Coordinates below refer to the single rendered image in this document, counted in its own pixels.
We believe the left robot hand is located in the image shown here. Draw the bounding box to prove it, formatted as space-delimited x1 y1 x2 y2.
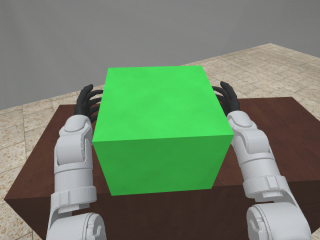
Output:
73 84 104 124

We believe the carton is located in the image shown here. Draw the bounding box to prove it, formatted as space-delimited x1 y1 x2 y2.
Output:
92 65 235 196

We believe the right robot hand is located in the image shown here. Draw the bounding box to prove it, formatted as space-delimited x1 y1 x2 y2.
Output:
212 81 241 117

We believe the left robot upper arm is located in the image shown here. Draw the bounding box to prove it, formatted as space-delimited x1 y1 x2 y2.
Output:
47 212 107 240

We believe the right robot upper arm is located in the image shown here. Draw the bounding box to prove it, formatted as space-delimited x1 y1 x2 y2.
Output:
246 202 311 240

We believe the robot right forearm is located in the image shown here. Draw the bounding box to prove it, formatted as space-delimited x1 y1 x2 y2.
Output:
226 110 312 240

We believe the pedestal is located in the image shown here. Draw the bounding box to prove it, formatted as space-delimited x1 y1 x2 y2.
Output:
4 97 320 240

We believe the robot left forearm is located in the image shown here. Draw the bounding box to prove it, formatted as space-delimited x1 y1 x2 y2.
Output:
46 114 97 240

